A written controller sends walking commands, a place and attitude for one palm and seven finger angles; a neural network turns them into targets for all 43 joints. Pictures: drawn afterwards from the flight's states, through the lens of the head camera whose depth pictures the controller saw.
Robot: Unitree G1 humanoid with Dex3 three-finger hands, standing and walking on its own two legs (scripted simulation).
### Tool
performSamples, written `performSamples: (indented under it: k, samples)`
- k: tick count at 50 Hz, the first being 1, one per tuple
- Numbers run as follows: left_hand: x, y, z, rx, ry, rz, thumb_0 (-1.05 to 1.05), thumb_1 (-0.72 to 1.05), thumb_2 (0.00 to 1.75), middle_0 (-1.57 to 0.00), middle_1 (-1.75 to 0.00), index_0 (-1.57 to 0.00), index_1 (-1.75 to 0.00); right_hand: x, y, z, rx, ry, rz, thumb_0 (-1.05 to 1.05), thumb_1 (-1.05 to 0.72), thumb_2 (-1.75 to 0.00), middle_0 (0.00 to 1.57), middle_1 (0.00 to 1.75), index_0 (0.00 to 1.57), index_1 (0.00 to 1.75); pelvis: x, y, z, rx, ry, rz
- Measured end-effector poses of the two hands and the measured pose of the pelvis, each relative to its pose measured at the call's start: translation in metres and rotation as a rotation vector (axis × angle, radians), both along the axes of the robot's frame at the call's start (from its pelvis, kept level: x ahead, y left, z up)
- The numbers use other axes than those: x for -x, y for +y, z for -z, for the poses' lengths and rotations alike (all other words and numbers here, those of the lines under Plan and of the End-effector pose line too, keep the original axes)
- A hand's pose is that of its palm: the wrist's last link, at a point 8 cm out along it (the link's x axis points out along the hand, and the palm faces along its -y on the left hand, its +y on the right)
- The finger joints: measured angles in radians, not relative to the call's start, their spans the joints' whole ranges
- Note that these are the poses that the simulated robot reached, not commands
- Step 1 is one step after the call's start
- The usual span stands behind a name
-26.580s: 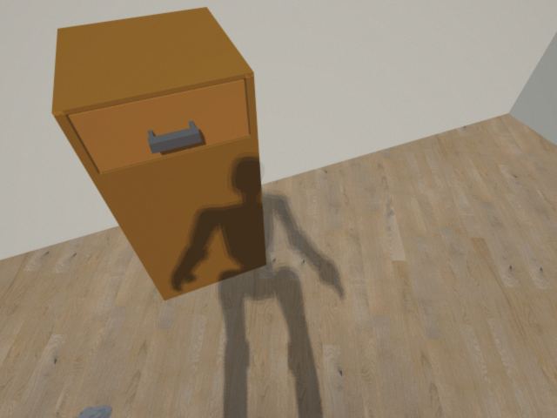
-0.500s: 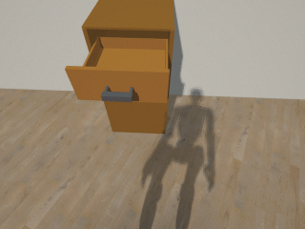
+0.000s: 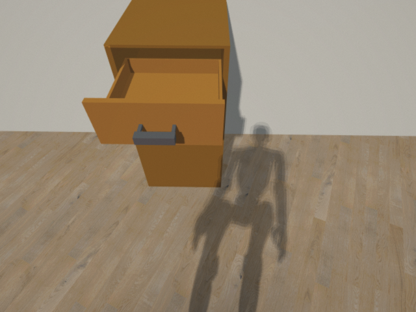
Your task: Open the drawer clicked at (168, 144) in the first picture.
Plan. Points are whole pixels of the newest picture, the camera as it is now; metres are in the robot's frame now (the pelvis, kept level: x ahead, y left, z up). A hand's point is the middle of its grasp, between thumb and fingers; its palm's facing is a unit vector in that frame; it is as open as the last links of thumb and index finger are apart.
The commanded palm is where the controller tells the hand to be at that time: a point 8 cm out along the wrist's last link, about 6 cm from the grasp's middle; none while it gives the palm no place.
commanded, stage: look to check the result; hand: left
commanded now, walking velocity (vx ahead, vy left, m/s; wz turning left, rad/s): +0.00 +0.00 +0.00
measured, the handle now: (156, 132) +0.56 +0.18 -0.02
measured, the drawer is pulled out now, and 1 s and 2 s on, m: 0.30 0.30 0.30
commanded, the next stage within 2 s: stand and wait in 0.54 s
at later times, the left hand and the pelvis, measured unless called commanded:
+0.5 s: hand out of the picture +0.01 +0.17 -0.17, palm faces +0.04 -0.98 -0.20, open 7.4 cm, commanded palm none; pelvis +0.01 +0.00 +0.00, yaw +0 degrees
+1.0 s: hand out of the picture +0.04 +0.17 -0.17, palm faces +0.03 -0.97 -0.24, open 7.4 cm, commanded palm none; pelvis +0.02 -0.02 +0.00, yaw +0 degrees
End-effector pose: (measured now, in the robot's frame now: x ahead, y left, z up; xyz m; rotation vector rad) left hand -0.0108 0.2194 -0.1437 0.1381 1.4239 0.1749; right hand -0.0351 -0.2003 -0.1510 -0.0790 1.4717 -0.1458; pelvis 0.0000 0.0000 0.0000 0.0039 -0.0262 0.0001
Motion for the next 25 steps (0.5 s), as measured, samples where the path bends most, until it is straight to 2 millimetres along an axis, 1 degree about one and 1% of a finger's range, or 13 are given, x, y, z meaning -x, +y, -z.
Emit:
performSamples:
  k: [5,12,25]
  samples:
    - [0.003,-0.001,0.0,0.001,0.019,-0.004,0.01,0.91,0.89,-0.2,-0.3,-0.2,-0.3,-0.002,-0.002,0.0,0.004,0.006,-0.002,0.01,-0.91,-0.9,0.2,0.3,0.19,0.3,-0.002,0.0,0.0,0.0,0.0,0.0]
    - [0.003,-0.003,-0.001,0.004,0.028,-0.005,0.01,0.91,0.89,-0.2,-0.3,-0.2,-0.3,-0.013,-0.004,0.0,0.005,-0.008,-0.008,0.01,-0.91,-0.9,0.2,0.3,0.19,0.3,-0.005,-0.001,-0.001,0.0,0.001,0.0]
    - [-0.013,-0.006,-0.002,-0.002,0.003,-0.003,0.01,0.91,0.89,-0.2,-0.3,-0.2,-0.3,-0.033,-0.011,0.0,0.009,-0.036,-0.023,0.01,-0.91,-0.9,0.2,0.3,0.19,0.3,-0.012,-0.005,-0.001,-0.001,0.006,-0.003]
